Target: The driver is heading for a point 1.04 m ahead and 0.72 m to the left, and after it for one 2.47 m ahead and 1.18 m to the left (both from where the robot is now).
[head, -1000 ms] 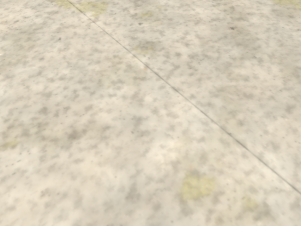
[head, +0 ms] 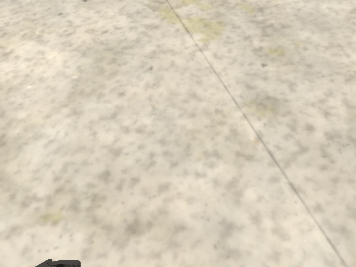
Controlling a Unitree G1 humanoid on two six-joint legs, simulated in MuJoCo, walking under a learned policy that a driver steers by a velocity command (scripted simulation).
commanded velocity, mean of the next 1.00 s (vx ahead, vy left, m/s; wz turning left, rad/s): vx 0.15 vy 0.00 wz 0.59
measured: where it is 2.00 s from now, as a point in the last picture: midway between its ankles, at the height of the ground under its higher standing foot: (51, 260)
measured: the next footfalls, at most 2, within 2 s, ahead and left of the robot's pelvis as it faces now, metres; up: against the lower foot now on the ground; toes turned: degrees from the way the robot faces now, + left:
left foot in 0.34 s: +0.25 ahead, +0.15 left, +0.00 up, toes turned +13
right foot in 0.76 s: +0.30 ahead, -0.07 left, +0.00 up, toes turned +32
